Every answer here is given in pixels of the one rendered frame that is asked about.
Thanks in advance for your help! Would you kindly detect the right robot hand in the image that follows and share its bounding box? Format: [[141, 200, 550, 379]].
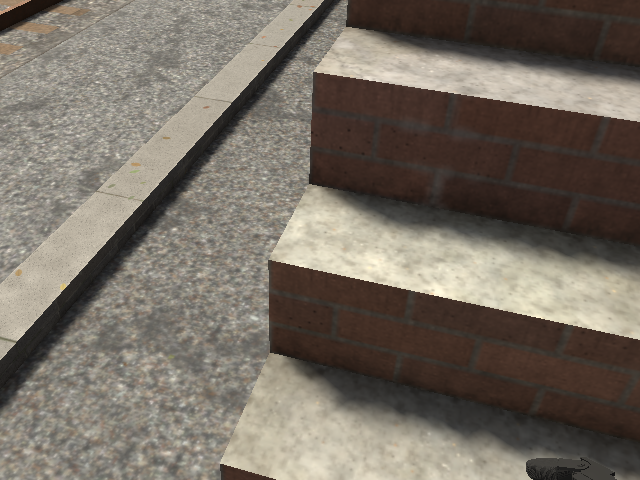
[[526, 457, 617, 480]]

